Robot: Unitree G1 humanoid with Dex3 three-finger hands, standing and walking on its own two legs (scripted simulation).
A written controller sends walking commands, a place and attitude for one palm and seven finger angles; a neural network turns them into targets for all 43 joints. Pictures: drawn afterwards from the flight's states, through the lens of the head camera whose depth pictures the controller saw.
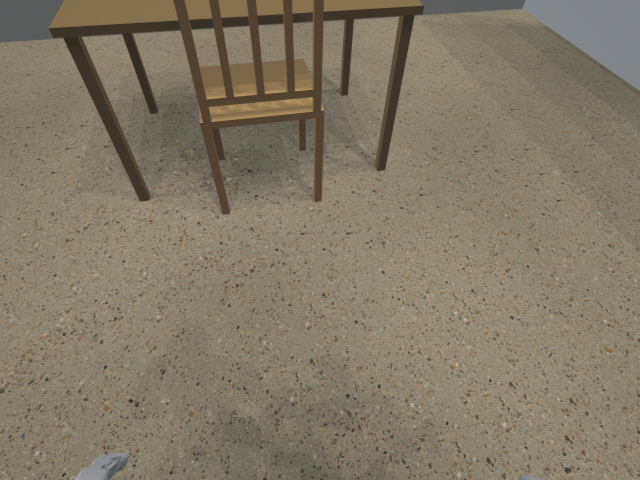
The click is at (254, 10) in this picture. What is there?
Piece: chair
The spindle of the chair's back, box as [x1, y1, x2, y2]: [247, 0, 264, 94]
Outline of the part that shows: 247,0 257,94 264,93 256,7 255,0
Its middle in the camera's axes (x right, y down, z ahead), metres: -0.20 -0.61 +1.18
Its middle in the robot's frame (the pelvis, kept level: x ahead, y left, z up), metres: +1.29 +0.27 -0.05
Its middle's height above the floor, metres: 0.72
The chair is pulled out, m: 0.00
